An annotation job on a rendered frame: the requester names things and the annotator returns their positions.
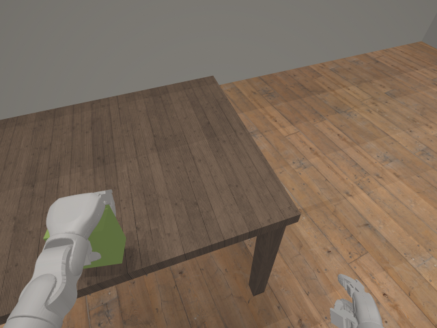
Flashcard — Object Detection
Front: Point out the right robot hand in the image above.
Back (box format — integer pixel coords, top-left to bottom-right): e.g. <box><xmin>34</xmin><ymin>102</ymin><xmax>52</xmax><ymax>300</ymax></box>
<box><xmin>330</xmin><ymin>274</ymin><xmax>383</xmax><ymax>328</ymax></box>

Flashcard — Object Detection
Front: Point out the table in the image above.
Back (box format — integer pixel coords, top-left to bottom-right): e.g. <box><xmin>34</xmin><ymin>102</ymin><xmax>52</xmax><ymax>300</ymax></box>
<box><xmin>0</xmin><ymin>76</ymin><xmax>301</xmax><ymax>325</ymax></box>

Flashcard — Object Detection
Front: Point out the sponge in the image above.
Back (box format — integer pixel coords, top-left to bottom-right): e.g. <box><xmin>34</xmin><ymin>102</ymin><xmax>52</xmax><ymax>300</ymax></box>
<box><xmin>43</xmin><ymin>204</ymin><xmax>126</xmax><ymax>269</ymax></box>

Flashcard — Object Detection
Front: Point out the left robot hand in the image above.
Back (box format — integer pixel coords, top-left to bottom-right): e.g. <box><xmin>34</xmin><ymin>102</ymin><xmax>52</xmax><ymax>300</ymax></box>
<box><xmin>46</xmin><ymin>189</ymin><xmax>116</xmax><ymax>266</ymax></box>

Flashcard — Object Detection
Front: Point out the robot left forearm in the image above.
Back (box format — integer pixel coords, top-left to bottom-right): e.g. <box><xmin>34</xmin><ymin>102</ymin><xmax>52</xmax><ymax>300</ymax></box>
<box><xmin>3</xmin><ymin>233</ymin><xmax>89</xmax><ymax>328</ymax></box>

